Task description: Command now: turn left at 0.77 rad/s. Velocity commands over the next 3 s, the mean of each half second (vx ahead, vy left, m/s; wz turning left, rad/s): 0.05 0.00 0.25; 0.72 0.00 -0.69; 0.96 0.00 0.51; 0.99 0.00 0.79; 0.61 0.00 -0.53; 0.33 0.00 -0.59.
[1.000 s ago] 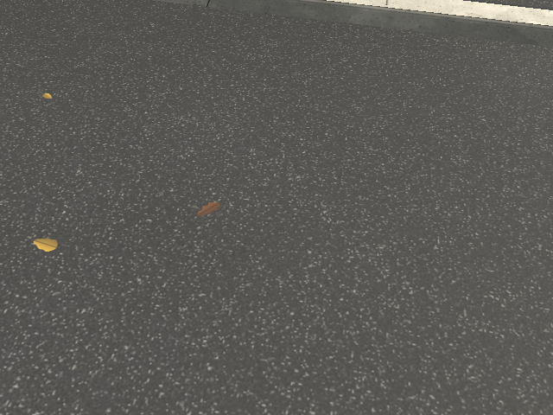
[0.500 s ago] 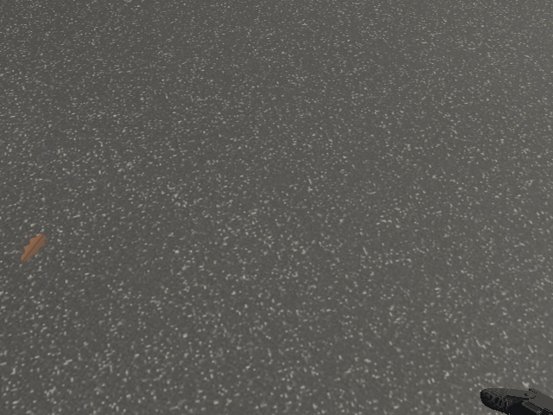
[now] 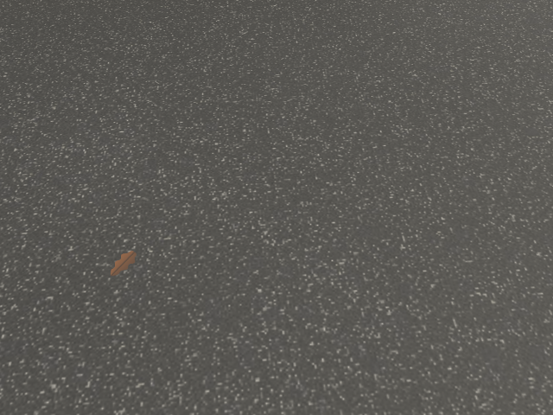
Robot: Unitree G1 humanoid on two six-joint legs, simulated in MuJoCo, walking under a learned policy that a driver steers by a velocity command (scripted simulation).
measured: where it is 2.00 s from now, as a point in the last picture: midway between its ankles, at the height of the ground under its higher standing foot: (340, 184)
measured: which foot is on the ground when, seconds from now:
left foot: up 0.00-0.16, down 0.18-0.76, up 0.78-1.00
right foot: down 0.00-0.20, up 0.22-0.76, down 0.78-1.00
